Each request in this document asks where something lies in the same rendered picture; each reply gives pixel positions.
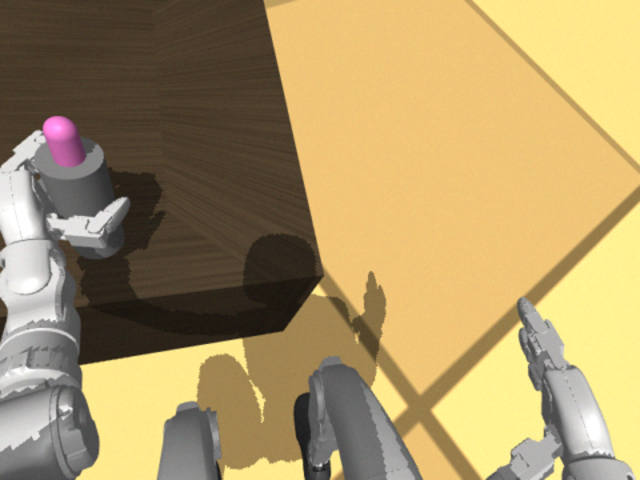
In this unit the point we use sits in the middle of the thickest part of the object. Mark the left robot hand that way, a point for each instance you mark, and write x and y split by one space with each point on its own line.
27 211

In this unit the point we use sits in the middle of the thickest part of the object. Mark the bottle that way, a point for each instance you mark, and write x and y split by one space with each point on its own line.
75 174

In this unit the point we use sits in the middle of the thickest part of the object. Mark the right robot foot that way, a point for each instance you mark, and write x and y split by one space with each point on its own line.
303 435

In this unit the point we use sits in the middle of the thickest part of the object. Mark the right robot arm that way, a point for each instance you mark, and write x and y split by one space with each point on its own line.
597 468

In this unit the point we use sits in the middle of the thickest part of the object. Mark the left robot arm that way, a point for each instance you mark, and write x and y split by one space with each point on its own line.
46 429

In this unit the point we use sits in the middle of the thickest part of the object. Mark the right robot hand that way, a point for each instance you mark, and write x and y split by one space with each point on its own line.
575 426

